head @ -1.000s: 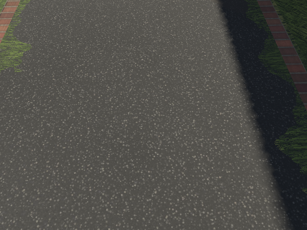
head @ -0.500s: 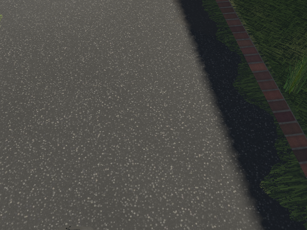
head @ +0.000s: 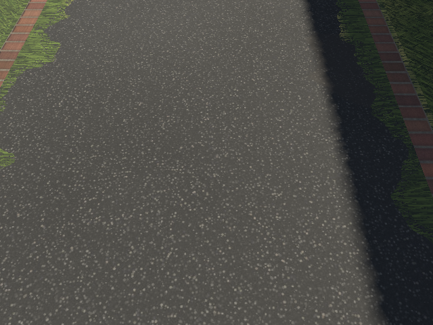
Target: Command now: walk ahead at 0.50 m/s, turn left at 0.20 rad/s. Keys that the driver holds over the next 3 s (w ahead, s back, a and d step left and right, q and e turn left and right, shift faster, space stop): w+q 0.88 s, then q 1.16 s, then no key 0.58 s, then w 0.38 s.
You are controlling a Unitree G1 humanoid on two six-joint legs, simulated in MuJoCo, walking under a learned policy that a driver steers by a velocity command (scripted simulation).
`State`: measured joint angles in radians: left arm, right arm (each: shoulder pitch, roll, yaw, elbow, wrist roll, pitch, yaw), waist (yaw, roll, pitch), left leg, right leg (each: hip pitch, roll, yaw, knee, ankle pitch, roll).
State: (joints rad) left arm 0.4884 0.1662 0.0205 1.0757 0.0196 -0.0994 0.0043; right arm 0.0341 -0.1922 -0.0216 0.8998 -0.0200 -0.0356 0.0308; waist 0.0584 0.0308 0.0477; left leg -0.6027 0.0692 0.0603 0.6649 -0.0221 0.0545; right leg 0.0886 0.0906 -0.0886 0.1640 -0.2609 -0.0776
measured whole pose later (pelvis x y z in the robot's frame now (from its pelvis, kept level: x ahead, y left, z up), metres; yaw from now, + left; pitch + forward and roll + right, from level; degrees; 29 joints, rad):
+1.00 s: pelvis +0.52 +0.09 +0.01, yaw +33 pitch +1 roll -1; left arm 0.35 0.25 0.05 0.88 0.01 -0.09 0.00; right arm 0.14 -0.29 -0.07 0.77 -0.03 0.00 0.05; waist 0.03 0.05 0.05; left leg -0.66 0.04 -0.01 0.94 -0.15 0.04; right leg -0.08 0.01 -0.17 0.29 -0.22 -0.04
